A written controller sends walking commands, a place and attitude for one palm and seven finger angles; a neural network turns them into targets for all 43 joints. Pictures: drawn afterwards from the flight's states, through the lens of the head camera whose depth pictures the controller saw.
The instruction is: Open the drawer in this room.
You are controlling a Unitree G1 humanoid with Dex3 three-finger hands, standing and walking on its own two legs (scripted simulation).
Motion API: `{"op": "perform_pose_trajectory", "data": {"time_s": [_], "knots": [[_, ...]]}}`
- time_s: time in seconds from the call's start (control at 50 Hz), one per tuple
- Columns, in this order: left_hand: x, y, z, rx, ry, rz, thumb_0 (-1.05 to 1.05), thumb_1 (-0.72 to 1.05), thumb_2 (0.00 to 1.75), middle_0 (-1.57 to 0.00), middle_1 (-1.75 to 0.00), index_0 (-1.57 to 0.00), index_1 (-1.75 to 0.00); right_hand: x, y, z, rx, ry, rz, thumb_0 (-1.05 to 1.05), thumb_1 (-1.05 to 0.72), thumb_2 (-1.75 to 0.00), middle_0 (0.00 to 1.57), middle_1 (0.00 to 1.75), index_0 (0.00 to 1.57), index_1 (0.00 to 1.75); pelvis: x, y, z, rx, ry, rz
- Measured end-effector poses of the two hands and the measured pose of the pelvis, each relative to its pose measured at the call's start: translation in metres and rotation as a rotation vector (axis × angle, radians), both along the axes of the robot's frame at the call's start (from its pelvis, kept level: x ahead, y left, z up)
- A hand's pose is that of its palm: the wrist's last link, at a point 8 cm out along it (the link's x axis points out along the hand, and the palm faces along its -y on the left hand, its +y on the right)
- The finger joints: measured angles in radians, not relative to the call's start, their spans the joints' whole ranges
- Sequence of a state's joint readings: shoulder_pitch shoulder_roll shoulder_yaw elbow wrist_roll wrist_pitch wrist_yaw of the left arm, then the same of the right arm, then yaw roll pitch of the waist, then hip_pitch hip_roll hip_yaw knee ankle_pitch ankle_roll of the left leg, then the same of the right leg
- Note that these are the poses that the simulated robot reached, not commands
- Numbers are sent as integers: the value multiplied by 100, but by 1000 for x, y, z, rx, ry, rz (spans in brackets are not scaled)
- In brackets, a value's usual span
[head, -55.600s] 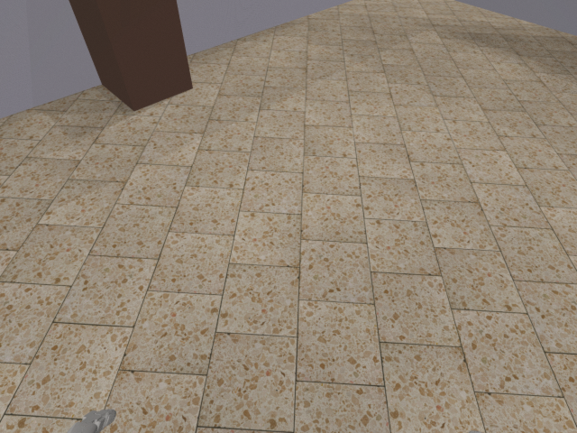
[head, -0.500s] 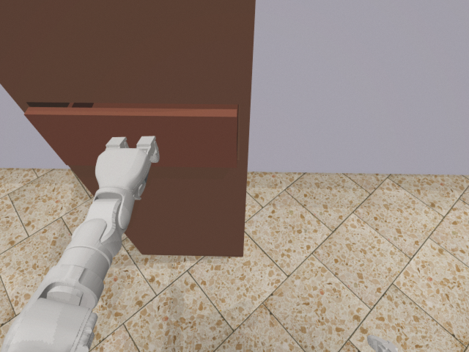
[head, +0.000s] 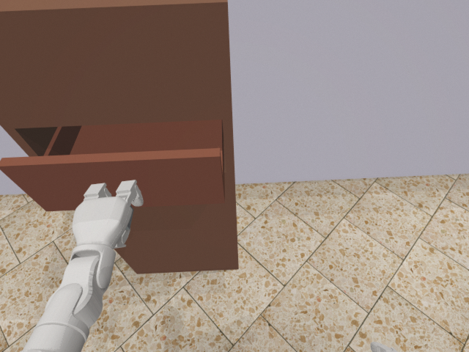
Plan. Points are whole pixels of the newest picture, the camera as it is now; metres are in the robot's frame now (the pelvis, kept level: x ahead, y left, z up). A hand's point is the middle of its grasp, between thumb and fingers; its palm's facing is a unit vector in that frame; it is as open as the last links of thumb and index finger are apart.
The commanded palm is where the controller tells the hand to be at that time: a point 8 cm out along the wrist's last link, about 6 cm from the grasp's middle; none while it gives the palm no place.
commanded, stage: pull the drawer open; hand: left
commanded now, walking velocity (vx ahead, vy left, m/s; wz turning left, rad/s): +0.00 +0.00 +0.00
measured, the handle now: (119, 204) +0.38 +0.23 +0.02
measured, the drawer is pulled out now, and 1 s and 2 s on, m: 0.09 0.25 0.30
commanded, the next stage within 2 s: open the thumb to release the handle in 1.64 s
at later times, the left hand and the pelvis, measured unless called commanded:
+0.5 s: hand (112, 255) +0.28 +0.22 +0.00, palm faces -0.02 -0.08 -1.00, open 7.7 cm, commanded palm +0.23 +0.22 +0.06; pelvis -0.01 -0.01 +0.00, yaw +2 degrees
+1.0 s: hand (94, 333) +0.17 +0.21 +0.00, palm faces +0.01 -0.08 -1.00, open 7.6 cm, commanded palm +0.13 +0.22 +0.06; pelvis -0.01 -0.01 -0.01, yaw +1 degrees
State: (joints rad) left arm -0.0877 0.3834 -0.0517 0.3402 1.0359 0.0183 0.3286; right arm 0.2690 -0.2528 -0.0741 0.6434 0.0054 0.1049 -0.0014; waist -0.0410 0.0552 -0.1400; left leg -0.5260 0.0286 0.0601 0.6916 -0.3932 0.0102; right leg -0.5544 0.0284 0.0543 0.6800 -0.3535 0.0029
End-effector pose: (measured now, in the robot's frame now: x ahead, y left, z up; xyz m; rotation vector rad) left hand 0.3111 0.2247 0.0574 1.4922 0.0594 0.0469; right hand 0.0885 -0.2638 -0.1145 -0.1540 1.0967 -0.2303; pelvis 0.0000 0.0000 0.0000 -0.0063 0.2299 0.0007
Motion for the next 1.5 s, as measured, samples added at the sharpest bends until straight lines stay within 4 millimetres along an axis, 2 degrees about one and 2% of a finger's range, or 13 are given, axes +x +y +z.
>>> {"op": "perform_pose_trajectory", "data": {"time_s": [0.12, 0.22, 0.32, 0.4, 0.5, 0.66, 0.76, 0.86, 0.98, 1.08, 1.2, 1.34, 1.5], "knots": [[-32, -1, -1, 5, -24, 10, 2, 40, 69, -38, -135, -38, -135, 46, 11, 5, 1, -98, 102, 1, -90, -90, 20, 30, 20, 30, -3, 1, -1, -2, -29, 33], [-40, -3, -1, 32, -31, 25, 0, 40, 71, -39, -135, -36, -135, 79, 25, 9, 14, -165, 174, 1, -90, -90, 20, 30, 20, 30, -10, -3, -3, 3, -45, 47], [-40, -4, -1, 32, -10, 39, 0, 43, 67, -38, -135, -34, -135, 93, 36, 15, 33, -218, 199, 1, -90, -90, 20, 30, 20, 30, -14, -8, -2, 8, -59, 50], [-40, -4, 0, 25, 4, 44, 1, 44, 64, -36, -135, -33, -135, 91, 37, 17, 36, -223, 201, 1, -90, -90, 20, 30, 20, 30, -15, -11, -1, 10, -67, 49], [-47, -4, 0, 3, 18, 47, 3, 45, 61, -35, -135, -32, -135, 79, 28, 18, 38, -215, 166, 1, -90, -90, 20, 30, 20, 30, -12, -13, 1, 11, -69, 27], [-85, -4, 1, -27, 14, 44, 6, 45, 61, -36, -135, -35, -135, 64, 9, 17, 16, -186, 131, 1, -90, -90, 20, 30, 20, 30, -5, -11, 0, 14, -63, 2], [-117, -5, 1, -29, 7, 43, 6, 44, 63, -36, -135, -36, -135, 71, 7, 15, 7, -183, 152, 1, -90, -90, 20, 30, 20, 30, -4, -10, -2, 14, -59, 1], [-143, -7, 0, -19, 0, 47, 4, 43, 65, -37, -135, -36, -135, 89, 18, 14, 25, -221, 196, 1, -90, -90, 20, 30, 20, 30, -6, -11, -6, 14, -61, 9], [-163, -9, 0, -6, -6, 68, 2, 44, 66, -38, -135, -34, -135, 111, 39, 16, 68, -292, 252, 1, -90, -90, 20, 30, 20, 30, -11, -13, -10, 17, -73, 19], [-175, -9, 0, -14, 1, 98, 2, 45, 65, -40, -135, -33, -135, 120, 51, 22, 95, -336, 288, 1, -90, -90, 20, 30, 20, 30, -14, -16, -11, 19, -87, 21], [-190, -10, 1, -33, 25, 111, 3, 47, 62, -41, -135, -32, -135, 118, 51, 28, 96, -352, 313, 1, -90, -90, 20, 30, 20, 30, -14, -20, -11, 20, -94, 11], [-217, -10, 2, -50, 53, 110, 4, 48, 61, -38, -135, -28, -135, 107, 35, 27, 62, -330, 314, 1, -90, -90, 20, 30, 20, 30, -16, -20, -13, 17, -85, -4], [-222, -9, -1, -46, 28, 95, 2, 53, 68, -39, -135, -19, -129, 93, 20, 13, 28, -280, 303, 1, -90, -90, 20, 30, 20, 30, -21, -17, -23, 21, -50, -10]]}}
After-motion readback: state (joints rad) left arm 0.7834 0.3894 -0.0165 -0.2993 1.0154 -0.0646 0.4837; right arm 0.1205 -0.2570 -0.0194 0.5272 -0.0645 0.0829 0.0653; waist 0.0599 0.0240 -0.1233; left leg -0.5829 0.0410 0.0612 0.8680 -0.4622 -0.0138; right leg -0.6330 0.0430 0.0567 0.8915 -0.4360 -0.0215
